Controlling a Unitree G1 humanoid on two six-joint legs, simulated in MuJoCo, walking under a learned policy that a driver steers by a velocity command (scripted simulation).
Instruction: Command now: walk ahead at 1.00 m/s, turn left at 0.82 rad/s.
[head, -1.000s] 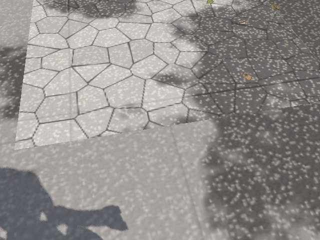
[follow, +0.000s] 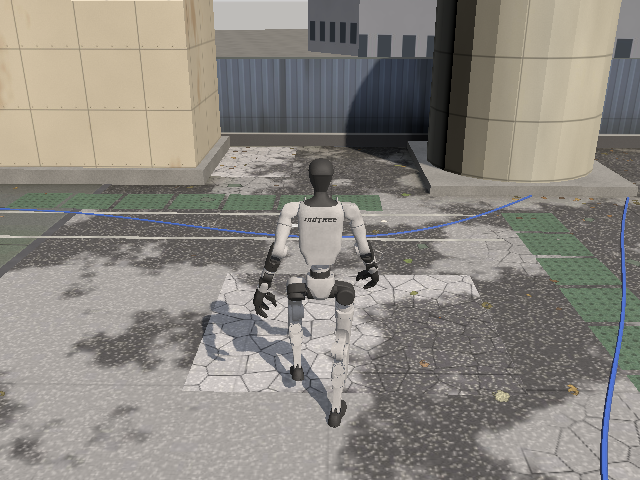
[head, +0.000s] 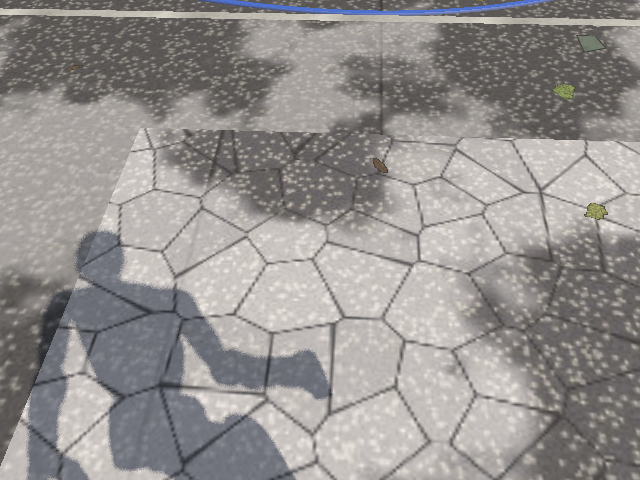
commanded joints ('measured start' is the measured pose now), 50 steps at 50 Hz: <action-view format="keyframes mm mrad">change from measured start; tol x32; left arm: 1 -112 68 0 -76 -4 -28 8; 24 -557 39 -58 -439 0 57 -13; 29 29 245 31 -317 22 36 46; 50 -9 198 20 -122 -17 19 -10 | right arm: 1 -86 10 22 -80 2 -7 21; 8 492 -161 -61 92 11 -14 -26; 45 -202 -32 51 -224 -22 -52 32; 50 300 -197 -24 -77 -60 -71 -52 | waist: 1 -63 -75 133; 8 -370 -108 -173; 10 -136 238 -212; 20 -63 -96 95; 29 174 -80 -308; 43 -60 -105 110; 50 -286 -75 -250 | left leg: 1 112 -26 76 -203 127 33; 8 871 -205 39 -395 -157 185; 11 1175 167 -931 -804 -384 449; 19 364 -107 -438 -901 -48 253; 28 589 -139 -433 -344 474 61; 30 124 -288 -263 266 -521 21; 32 -41 -141 -170 357 -321 31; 41 1 -78 -184 -80 -103 -26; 50 1043 13 -175 -498 -317 18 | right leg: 1 -164 -191 -34 -170 604 -1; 7 -45 -285 -29 519 1456 5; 10 -889 56 219 1513 -167 58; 24 -465 -68 246 344 416 67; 28 -40 -20 260 262 186 30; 30 418 -494 924 110 -403 -75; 45 -303 -233 292 -268 470 -133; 48 -130 -242 259 58 1019 -114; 50 -422 -145 232 633 668 -88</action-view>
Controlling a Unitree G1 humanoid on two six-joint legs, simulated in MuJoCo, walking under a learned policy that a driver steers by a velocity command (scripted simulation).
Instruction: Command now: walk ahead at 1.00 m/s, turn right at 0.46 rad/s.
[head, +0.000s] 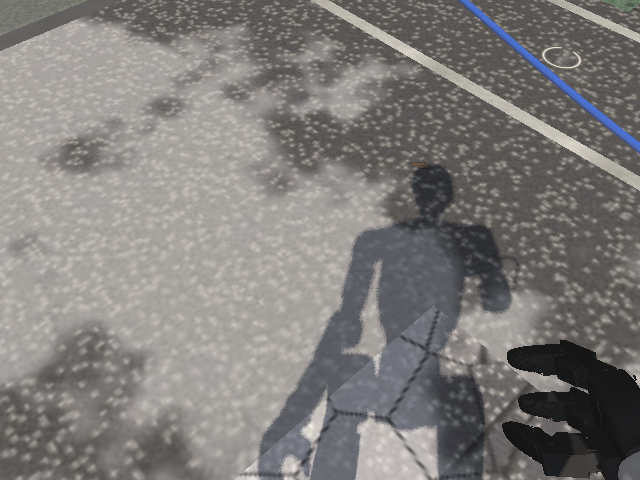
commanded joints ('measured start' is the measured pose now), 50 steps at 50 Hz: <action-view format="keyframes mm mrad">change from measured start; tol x64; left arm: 1 -79 41 11 -162 -18 -20 6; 50 -415 112 26 -317 32 74 -41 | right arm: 1 562 -325 -122 98 -46 -12 -62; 50 431 -110 -89 139 16 -15 -74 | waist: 1 -278 216 -381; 50 -161 56 3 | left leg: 1 1017 412 -559 -113 -524 37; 20 610 232 275 -45 1261 -71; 24 -288 -79 -14 1173 -368 -112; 38 141 36 -14 37 242 -137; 45 953 467 -954 -335 -736 27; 50 492 282 -276 -356 -257 -16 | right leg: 1 -765 33 67 905 -52 -116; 20 -415 122 -171 406 373 -223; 24 316 -184 765 66 132 -532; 33 -542 35 417 -204 345 -355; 42 -282 52 419 312 922 -171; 44 -730 208 266 922 -23 -140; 50 -873 -40 126 963 172 -107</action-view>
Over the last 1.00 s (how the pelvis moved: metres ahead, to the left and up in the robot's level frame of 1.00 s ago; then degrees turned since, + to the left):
0.85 0.25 -0.02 39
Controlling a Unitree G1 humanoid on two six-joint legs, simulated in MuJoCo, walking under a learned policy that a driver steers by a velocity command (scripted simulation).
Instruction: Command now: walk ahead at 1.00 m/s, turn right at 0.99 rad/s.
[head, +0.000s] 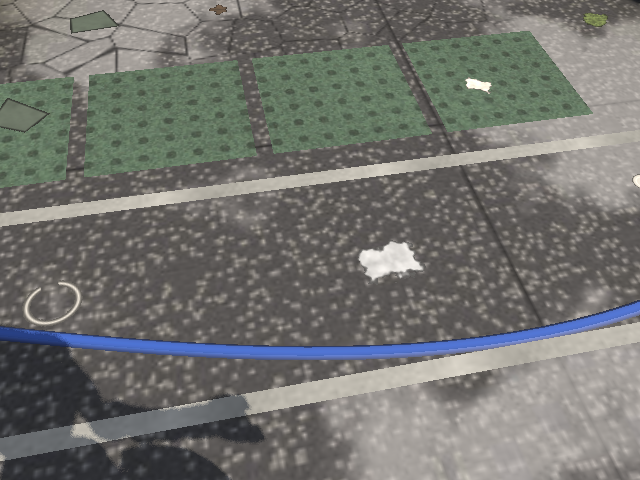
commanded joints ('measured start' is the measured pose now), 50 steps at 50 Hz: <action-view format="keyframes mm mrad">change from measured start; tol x32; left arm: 1 -83 -32 -28 -128 13 21 -35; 11 -366 -52 -64 -231 4 25 -72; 16 245 95 24 -31 -9 8 -9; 38 215 -49 -18 6 -29 -77 34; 50 -169 -86 -74 -94 -54 -76 -12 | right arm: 1 129 -60 -20 27 22 -31 12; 33 -246 -55 21 -168 17 4 47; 38 357 -300 -80 -17 -27 -9 -5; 50 62 -108 -32 77 93 -71 22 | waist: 1 -33 137 -3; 18 96 -187 -297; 28 -19 78 82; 39 -125 351 -381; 50 5 153 11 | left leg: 1 244 259 -274 -331 -77 90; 10 272 183 202 -405 644 18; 15 323 254 197 215 1399 35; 16 129 225 185 548 1101 43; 17 -180 17 177 924 -35 19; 18 -544 -77 -13 1194 -262 -25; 31 -49 61 -41 108 416 2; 36 204 -58 -2 4 108 85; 39 717 383 -978 -255 -476 260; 50 69 82 -51 -338 694 166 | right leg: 1 -340 -138 35 23 55 18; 14 65 58 -261 -525 162 -109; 16 564 73 -131 -630 79 -174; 18 936 -274 685 -856 6 -424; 27 29 -47 325 -1134 209 -239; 36 417 -107 220 -655 1026 -64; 39 -267 102 122 161 -107 -9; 50 -21 -38 -57 -621 331 79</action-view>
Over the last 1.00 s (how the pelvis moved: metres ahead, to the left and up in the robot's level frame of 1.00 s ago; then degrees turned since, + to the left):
0.87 -0.24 0.02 -52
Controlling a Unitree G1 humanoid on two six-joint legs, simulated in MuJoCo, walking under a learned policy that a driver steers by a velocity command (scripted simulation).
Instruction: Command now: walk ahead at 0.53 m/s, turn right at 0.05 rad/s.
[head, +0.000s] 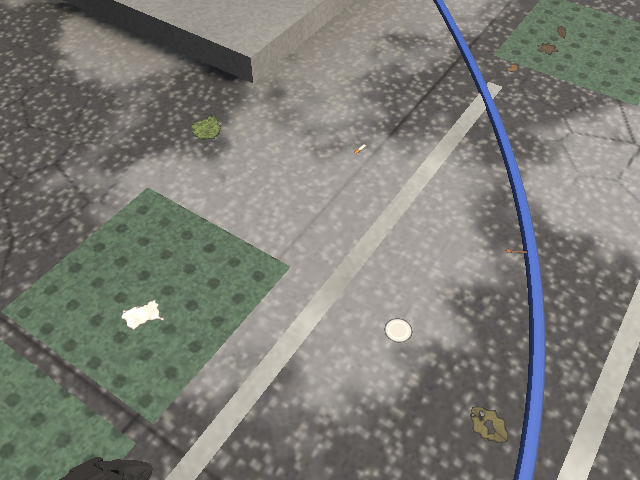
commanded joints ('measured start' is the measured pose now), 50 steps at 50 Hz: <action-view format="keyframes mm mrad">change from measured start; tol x32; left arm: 1 -46 14 -8 -64 -51 -39 -12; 50 35 224 134 36 8 56 51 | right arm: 1 -144 -169 -32 -105 58 -49 -29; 50 -295 -127 -86 -466 33 139 -49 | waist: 1 62 122 -21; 9 127 -198 -627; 15 1 -94 -134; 27 18 -43 -122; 30 55 453 -67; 48 97 204 -174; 50 12 -249 -159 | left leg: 1 -179 181 -94 -122 719 126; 6 -98 137 -143 236 761 26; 8 -493 -60 -152 986 -429 -75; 9 -504 -24 -277 1132 -448 -79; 28 -257 90 20 266 119 28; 30 -5 342 -501 109 728 241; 47 -215 129 -605 135 243 134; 50 -575 -129 -270 578 -347 -4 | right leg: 1 275 19 -55 -290 269 33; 6 613 49 -23 -444 460 -14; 8 1100 -468 424 -263 1291 -259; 15 372 -291 76 -599 415 -209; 25 454 -338 -161 -576 193 -135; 31 -58 17 -63 314 -529 138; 47 342 75 66 -409 -87 96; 50 579 -348 480 -630 114 -152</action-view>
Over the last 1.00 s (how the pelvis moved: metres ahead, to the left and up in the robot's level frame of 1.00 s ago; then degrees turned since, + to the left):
0.86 -0.24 0.01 -40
